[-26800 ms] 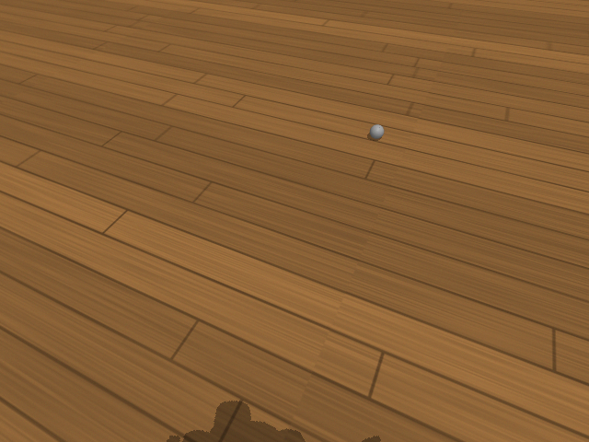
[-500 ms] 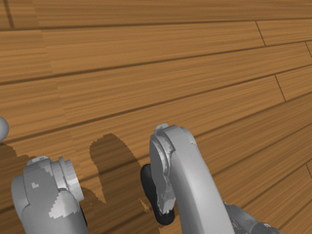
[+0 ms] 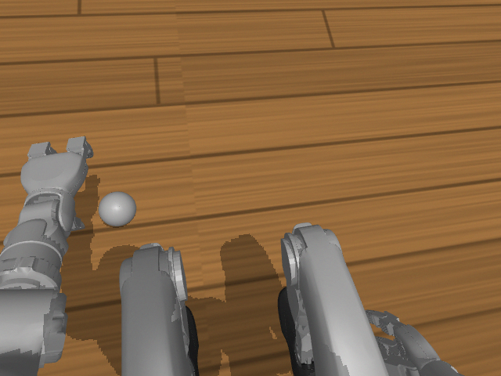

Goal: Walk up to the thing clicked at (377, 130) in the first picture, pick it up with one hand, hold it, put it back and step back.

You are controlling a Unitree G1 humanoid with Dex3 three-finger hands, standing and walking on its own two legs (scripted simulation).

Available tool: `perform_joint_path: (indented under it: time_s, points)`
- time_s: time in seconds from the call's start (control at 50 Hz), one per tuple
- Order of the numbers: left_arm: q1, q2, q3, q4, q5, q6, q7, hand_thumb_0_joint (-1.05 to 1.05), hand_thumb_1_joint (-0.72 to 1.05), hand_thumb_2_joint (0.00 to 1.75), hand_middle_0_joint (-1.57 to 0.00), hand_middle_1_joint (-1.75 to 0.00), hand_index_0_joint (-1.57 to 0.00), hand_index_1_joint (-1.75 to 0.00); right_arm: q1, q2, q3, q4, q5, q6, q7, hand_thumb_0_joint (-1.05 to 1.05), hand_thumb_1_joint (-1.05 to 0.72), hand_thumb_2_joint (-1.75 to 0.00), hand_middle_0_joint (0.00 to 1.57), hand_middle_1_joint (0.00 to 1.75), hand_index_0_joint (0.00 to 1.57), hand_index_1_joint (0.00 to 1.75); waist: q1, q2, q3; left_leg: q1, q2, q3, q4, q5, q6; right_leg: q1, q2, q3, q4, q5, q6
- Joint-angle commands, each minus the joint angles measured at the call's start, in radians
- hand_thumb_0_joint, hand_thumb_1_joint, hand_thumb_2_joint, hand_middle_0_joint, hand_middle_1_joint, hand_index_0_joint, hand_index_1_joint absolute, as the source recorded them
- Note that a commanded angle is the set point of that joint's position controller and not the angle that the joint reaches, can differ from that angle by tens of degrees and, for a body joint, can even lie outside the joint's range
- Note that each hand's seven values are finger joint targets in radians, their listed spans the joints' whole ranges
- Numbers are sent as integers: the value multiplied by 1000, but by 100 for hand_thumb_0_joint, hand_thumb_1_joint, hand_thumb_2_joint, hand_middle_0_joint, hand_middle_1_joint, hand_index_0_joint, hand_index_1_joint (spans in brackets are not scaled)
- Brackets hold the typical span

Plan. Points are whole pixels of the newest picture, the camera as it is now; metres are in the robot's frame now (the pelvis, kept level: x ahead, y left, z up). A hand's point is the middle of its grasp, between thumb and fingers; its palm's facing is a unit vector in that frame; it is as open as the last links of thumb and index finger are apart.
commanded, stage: withdraw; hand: left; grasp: from above
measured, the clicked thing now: (117, 208) +0.45 +0.28 -0.32
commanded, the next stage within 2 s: home in 0.44 s
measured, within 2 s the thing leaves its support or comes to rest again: neither
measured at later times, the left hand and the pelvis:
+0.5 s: hand (81, 201) +0.43 +0.30 -0.18, palm faces -0.36 -0.03 -0.93, open 13.9 cm; pelvis -0.01 +0.00 -0.03, yaw +0 degrees
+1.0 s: hand (51, 227) +0.35 +0.27 -0.02, palm faces -0.33 -0.42 -0.84, open 9.0 cm; pelvis +0.00 +0.00 +0.10, yaw +2 degrees
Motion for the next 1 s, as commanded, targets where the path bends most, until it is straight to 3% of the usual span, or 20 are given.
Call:
perform_joint_path:
  time_s: [0.0,0.02,0.1,0.22,0.3,0.36,0.4,0.46,0.5,0.52,0.54,0.56,0.6,0.68,0.72,0.78,0.82,0.9,0.92,0.98]
  points:
    - [-259,222,39,-73,-4,-48,-39,0,-51,102,-10,-102,-9,-104,176,-205,-58,-50,10,13,-64,0,-90,-90,20,30,20,30,-58,-18,-462,292,-45,108,-240,53,60,359,41,-43,-331,70,-74]
    - [-262,250,55,-71,5,-61,-39,0,-52,103,-10,-102,-8,-104,168,-206,-52,-54,12,15,-75,0,-90,-91,20,30,20,30,-46,-12,-463,301,-46,109,-244,49,58,354,39,-41,-332,54,-78]
    - [-295,240,44,-9,56,-118,-16,0,-51,102,-10,-102,-9,-103,170,-203,-32,-53,4,23,-105,0,-90,-90,20,30,20,30,-60,32,-457,313,-43,115,-244,60,53,328,38,-45,-311,81,-79]
    - [-379,290,69,70,115,-181,91,0,-51,101,-9,-101,-9,-102,169,-217,-17,-40,-25,18,-132,0,-90,-90,20,30,20,30,-70,121,-476,356,-43,101,-232,18,37,225,38,-64,-262,21,-90]
    - [-443,380,139,57,158,-198,177,0,-52,100,-8,-101,-8,-101,191,-233,-20,-10,-50,4,-137,0,-90,-90,20,30,20,30,-54,224,-574,443,-43,103,-209,72,26,199,27,-80,-208,78,-90]
    - [-457,414,182,-19,159,-189,222,0,-53,100,-7,-101,-8,-101,200,-245,-42,1,-59,-4,-137,0,-90,-90,20,30,20,30,-52,295,-640,494,-42,104,-213,89,21,179,20,-95,-183,97,-86]
    - [-428,387,173,-37,157,-156,236,0,-53,100,-7,-101,-7,-100,207,-245,-57,4,-61,-6,-134,0,-90,-90,20,30,20,30,-51,322,-699,548,-37,107,-220,111,18,182,16,-98,-179,130,-89]
    - [-407,317,130,-30,124,-110,225,0,-54,100,-7,-101,-7,-101,231,-246,-71,18,-52,-7,-128,0,-90,-90,20,30,20,30,-64,311,-694,536,-35,104,-238,95,22,176,16,-101,-201,132,-91]
    - [-365,301,122,-37,106,-82,205,0,-46,94,-15,-93,-15,-93,254,-247,-81,24,-43,-5,-124,0,-89,-89,20,30,20,30,-50,299,-697,534,-36,96,-263,83,24,181,12,-106,-206,129,-93]
    - [-325,291,118,-46,91,-69,190,0,-48,96,-11,-99,-12,-98,260,-246,-87,21,-35,-3,-122,0,-90,-90,20,30,20,30,-36,293,-716,552,-35,96,-275,98,25,204,13,-104,-217,146,-92]
    - [-329,281,109,-53,84,-58,175,0,-40,95,-19,-91,-20,-90,269,-248,-90,23,-28,0,-122,0,-89,-89,20,30,20,30,-42,271,-712,558,-35,92,-282,105,26,210,13,-103,-222,158,-92]
    - [-309,260,97,-69,75,-48,157,0,-42,92,-13,-97,-15,-94,277,-242,-90,21,-22,3,-119,0,-89,-89,20,30,20,30,-39,260,-730,565,-37,97,-282,129,28,246,15,-98,-235,182,-91]
    - [-315,264,101,-104,54,-39,129,0,-26,94,-23,-81,-20,-78,277,-235,-91,15,-7,11,-122,0,-89,-89,20,30,20,30,-38,212,-722,540,-39,97,-284,145,38,274,18,-92,-255,200,-87]
    - [-215,241,118,-193,-5,-25,73,0,6,84,-20,-52,-19,-54,271,-212,-91,-17,18,19,-123,0,-89,-90,20,30,20,30,-5,147,-729,540,-41,110,-320,182,48,386,20,-75,-321,230,-81]
    - [-136,217,120,-272,-55,-14,44,0,22,82,-19,-44,-18,-45,254,-202,-97,-46,36,26,-124,0,-90,-90,20,30,20,30,22,128,-759,559,-42,115,-356,183,52,455,21,-64,-365,229,-78]
    - [25,148,110,-381,-145,20,-8,0,46,81,-19,-35,-18,-36,216,-190,-111,-92,63,37,-135,0,-90,-90,20,30,20,30,38,90,-710,590,-41,100,-439,118,50,486,17,-54,-439,172,-75]
    - [56,132,113,-535,-214,36,-44,0,62,83,-19,-33,-19,-33,185,-178,-119,-117,79,44,-149,0,-90,-90,20,30,20,30,55,100,-702,621,-39,86,-496,77,47,508,15,-47,-477,140,-75]
    - [227,34,67,-672,-350,78,-114,0,89,90,-20,-31,-20,-31,127,-154,-120,-161,99,47,-178,0,-90,-90,20,30,20,30,53,50,-606,673,-32,84,-584,45,46,581,15,-33,-566,120,-69]
    - [248,51,90,-736,-384,87,-122,0,89,90,-20,-30,-20,-30,118,-151,-118,-169,102,47,-188,0,-90,-90,20,30,20,30,68,38,-622,698,-31,89,-599,49,48,614,15,-26,-594,118,-68]
    - [316,1,69,-869,-469,114,-150,0,90,90,-20,-30,-20,-30,84,-143,-110,-194,112,39,-211,0,-90,-90,20,30,20,30,64,70,-597,788,-22,81,-667,63,42,654,9,-19,-636,140,-70]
